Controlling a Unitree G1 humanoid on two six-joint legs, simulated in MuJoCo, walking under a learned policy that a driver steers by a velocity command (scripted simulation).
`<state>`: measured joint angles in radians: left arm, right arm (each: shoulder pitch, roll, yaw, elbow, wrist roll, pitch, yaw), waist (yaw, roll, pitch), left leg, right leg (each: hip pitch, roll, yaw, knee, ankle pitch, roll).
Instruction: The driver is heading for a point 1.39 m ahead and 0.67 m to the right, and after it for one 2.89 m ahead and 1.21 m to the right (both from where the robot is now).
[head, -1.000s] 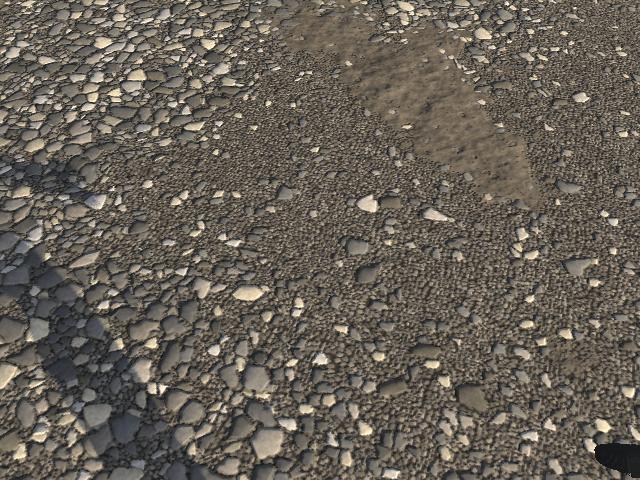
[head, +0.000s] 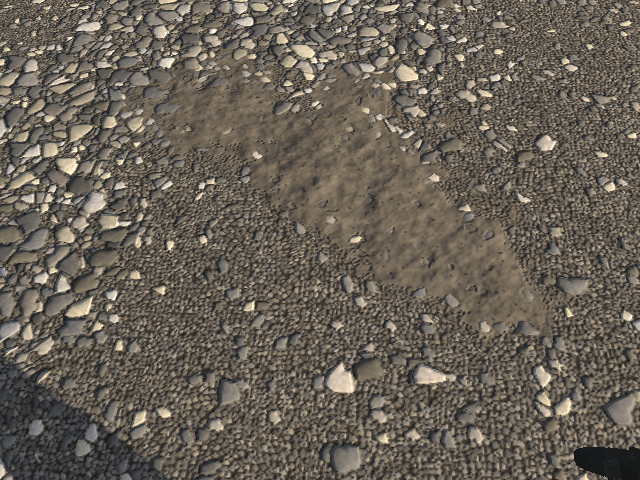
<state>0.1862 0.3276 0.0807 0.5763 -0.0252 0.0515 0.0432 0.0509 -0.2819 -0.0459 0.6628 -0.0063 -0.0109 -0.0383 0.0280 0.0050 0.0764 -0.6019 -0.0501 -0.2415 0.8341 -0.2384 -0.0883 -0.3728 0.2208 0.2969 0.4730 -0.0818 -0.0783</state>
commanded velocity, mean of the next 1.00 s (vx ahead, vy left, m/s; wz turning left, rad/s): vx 0.02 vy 0.00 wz -0.77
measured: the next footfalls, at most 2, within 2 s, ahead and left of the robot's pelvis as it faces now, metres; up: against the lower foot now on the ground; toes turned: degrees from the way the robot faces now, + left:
left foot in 0.14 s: +0.18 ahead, +0.15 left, +0.00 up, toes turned -20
right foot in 0.66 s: +0.01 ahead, -0.06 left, +0.00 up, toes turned -43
